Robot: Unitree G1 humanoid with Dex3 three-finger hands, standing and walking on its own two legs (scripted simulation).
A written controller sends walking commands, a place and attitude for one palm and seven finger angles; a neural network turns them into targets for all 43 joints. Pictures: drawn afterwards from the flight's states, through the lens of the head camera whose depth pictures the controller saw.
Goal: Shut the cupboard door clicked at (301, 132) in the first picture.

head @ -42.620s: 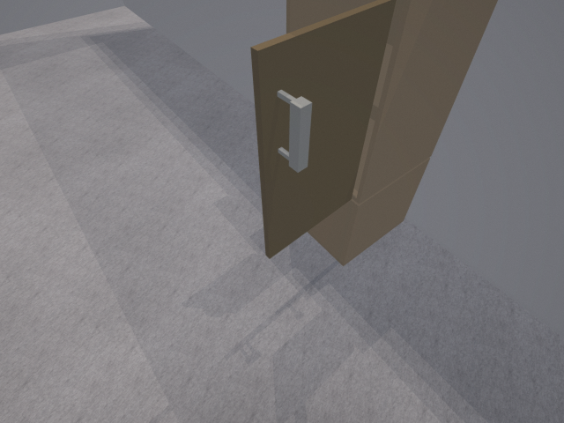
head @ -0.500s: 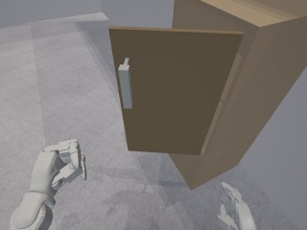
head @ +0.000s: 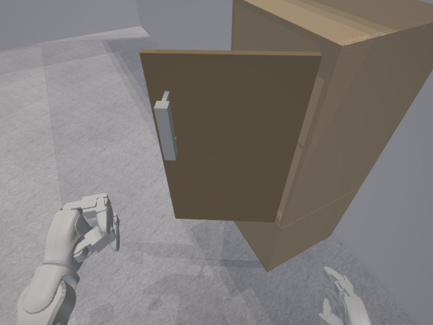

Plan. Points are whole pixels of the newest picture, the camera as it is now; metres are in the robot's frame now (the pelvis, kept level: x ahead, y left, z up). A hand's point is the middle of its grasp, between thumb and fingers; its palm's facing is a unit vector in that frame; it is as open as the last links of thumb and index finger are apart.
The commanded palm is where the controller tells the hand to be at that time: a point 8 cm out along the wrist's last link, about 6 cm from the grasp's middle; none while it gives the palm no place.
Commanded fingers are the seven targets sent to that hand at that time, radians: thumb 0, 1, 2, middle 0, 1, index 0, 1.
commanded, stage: raise the hand and make a fist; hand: left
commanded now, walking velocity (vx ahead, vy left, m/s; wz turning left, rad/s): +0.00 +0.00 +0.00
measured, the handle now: (168, 126) +0.50 +0.16 +0.11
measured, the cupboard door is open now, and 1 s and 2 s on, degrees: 59 59 59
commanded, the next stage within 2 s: bring the fist close to the handle in 0.04 s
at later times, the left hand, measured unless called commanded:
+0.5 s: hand (140, 203) +0.28 +0.16 +0.11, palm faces +0.02 -1.00 -0.01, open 3.1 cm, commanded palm +0.26 +0.21 +0.11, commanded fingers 0.00 0.90 0.90 -1.30 -1.50 -1.30 -1.50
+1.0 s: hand (170, 172) +0.35 +0.13 +0.12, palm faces +0.03 -1.00 -0.01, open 3.1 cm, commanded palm +0.34 +0.17 +0.11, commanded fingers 0.00 0.90 0.90 -1.30 -1.50 -1.30 -1.50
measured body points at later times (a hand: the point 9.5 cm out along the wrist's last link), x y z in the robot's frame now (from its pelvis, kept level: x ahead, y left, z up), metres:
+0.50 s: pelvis +0.00 -0.01 +0.00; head +0.00 -0.02 +0.45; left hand +0.28 +0.22 +0.11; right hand +0.18 -0.23 -0.08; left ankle +0.04 +0.11 -0.72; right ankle -0.01 -0.11 -0.72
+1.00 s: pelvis +0.01 -0.01 +0.00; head +0.01 -0.02 +0.45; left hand +0.35 +0.18 +0.12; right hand +0.16 -0.24 -0.09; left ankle +0.04 +0.11 -0.72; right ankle -0.01 -0.11 -0.72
